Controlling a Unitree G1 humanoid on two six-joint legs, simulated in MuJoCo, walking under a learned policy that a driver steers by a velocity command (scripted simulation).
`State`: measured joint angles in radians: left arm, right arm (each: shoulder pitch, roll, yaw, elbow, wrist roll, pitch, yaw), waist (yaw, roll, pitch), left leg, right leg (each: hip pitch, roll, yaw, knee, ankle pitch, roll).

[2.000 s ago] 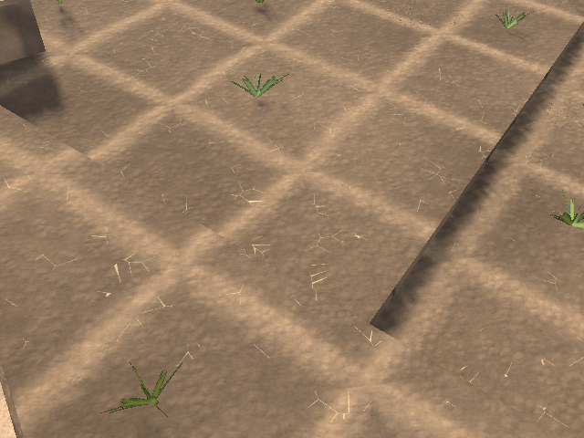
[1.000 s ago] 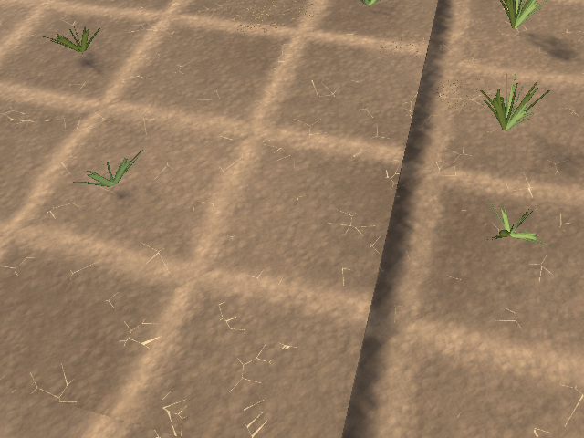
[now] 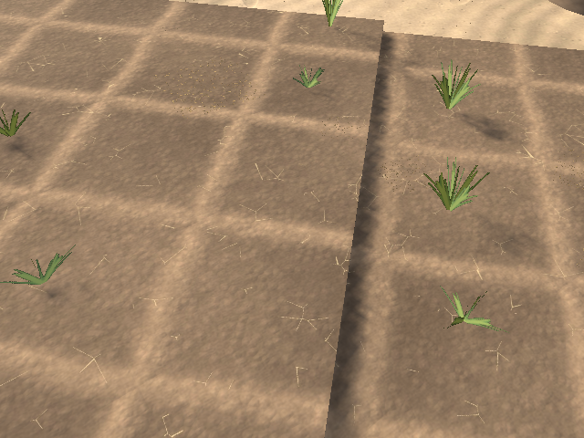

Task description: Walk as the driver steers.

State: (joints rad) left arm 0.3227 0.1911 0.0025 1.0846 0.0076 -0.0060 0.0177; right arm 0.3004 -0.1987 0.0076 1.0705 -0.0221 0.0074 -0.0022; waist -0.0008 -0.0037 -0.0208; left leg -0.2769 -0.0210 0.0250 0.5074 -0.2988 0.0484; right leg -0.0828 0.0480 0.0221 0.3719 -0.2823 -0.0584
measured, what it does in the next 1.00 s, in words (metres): goes down: right foot 0.12 m lower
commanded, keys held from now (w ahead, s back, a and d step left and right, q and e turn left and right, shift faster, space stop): w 0.68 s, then w+q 0.32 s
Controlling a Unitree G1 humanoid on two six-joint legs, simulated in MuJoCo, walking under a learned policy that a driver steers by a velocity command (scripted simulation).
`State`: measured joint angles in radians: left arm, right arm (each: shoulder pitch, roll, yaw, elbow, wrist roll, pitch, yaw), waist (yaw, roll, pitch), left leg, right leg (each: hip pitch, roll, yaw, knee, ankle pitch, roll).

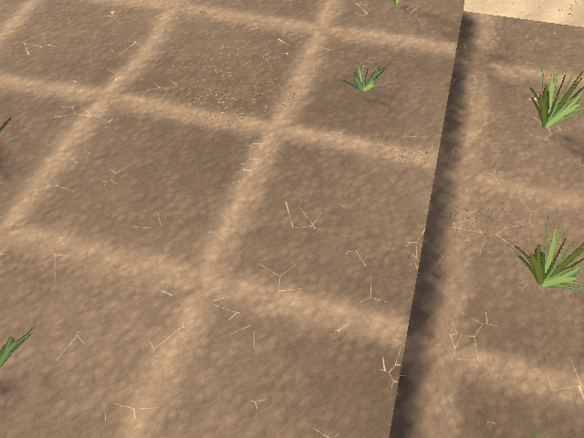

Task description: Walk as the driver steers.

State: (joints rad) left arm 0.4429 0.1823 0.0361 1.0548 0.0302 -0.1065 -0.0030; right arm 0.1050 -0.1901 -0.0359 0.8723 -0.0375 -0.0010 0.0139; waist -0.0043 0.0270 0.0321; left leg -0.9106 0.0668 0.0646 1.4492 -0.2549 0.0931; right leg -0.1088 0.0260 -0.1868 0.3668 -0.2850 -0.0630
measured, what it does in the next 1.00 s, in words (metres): walks ahead, turning left: left foot 0.06 m higher, then right foot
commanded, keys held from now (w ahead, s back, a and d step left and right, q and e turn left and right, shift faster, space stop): w+q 0.44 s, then w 0.56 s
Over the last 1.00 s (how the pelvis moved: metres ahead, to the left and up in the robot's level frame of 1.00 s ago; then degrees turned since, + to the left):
0.52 -0.01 -0.12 6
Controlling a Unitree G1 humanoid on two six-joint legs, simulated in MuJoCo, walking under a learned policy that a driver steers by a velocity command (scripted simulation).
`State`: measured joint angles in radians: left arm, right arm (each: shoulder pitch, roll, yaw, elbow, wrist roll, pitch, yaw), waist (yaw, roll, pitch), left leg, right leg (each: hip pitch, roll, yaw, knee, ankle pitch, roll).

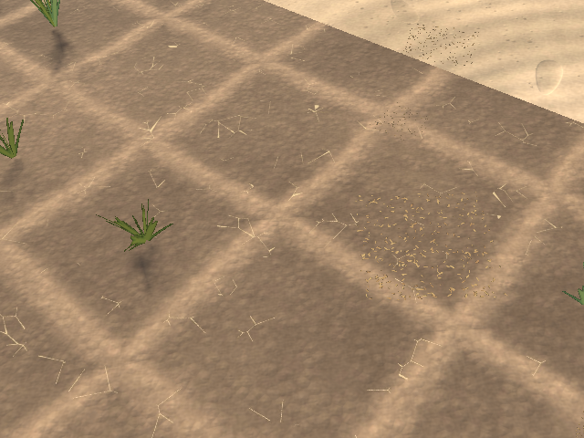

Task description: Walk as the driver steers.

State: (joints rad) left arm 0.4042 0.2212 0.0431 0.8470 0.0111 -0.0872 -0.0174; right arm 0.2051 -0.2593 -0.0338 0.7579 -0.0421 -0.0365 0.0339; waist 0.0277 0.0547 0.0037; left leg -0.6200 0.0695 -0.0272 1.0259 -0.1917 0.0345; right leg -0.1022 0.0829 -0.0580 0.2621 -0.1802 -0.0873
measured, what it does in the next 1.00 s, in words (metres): walks ahead: left foot, then right foot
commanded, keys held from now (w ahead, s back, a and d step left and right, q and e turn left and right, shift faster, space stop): w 0.72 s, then no key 0.28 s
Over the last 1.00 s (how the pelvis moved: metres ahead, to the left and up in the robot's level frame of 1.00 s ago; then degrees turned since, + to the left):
0.57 0.10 0.07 22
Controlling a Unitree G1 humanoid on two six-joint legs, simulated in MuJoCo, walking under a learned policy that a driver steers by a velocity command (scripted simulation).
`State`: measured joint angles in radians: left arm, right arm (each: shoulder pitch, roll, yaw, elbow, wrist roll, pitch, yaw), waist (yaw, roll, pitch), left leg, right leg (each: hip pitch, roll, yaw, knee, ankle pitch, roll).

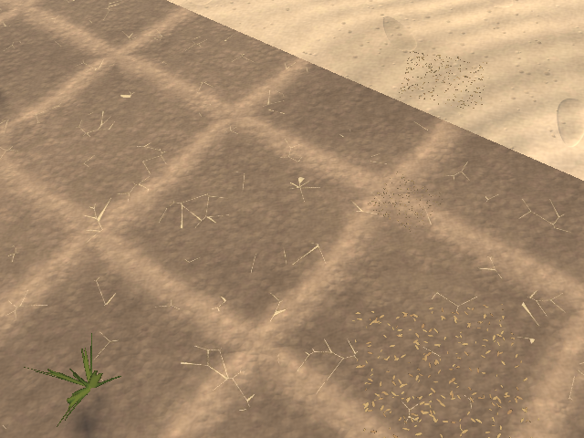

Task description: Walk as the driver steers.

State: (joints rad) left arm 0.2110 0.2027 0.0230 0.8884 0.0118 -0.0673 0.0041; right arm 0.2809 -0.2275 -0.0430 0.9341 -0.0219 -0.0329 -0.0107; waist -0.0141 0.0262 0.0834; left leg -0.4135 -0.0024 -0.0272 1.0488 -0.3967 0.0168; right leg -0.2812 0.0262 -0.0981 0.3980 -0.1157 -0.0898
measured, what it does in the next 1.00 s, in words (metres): walks ahead: left foot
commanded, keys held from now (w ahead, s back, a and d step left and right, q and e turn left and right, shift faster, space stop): no key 0.64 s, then e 0.02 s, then w+e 0.34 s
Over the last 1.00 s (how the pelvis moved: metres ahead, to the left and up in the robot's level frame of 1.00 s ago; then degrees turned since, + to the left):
0.50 0.00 -0.01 0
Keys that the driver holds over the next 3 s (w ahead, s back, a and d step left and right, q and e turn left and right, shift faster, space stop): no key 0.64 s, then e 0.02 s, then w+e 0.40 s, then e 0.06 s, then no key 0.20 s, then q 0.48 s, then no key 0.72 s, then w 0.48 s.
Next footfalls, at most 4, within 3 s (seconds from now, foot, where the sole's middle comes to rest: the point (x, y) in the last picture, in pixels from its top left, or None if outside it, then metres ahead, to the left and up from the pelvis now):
0.24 left None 0.10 0.13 -0.78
1.04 right None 0.18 -0.13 -0.78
1.48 left None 0.43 -0.06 -0.78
1.92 right None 0.32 -0.23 -0.78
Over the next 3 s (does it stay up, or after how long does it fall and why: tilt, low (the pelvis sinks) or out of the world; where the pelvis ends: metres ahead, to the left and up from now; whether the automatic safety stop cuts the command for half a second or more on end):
stays up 0.39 -0.17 0.01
